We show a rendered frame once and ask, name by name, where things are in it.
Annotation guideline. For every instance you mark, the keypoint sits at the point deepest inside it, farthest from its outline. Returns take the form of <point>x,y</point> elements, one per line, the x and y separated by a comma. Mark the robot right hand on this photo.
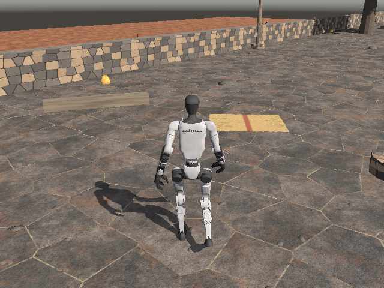
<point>216,164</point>

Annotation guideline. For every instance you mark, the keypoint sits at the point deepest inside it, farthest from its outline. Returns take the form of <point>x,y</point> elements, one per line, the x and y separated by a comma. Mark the right robot forearm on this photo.
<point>219,156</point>

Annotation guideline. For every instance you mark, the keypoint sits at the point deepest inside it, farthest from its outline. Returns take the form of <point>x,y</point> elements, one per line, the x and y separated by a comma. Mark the robot torso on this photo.
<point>192,145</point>

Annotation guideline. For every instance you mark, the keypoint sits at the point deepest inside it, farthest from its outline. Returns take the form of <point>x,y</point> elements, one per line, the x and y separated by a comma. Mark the robot left upper arm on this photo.
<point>173,126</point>

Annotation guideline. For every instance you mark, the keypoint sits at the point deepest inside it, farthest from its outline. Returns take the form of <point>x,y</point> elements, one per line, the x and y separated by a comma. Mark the robot right upper arm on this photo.
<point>210,126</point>

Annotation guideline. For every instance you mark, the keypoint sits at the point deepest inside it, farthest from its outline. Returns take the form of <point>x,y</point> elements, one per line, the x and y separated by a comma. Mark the robot left hand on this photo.
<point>158,182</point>

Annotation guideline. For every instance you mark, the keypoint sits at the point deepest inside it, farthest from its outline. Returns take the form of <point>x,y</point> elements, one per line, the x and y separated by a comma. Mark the left robot forearm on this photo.
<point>162,163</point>

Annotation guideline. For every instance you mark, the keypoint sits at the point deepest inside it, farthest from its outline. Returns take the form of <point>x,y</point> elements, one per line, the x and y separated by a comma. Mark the robot left thigh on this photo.
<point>178,182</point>

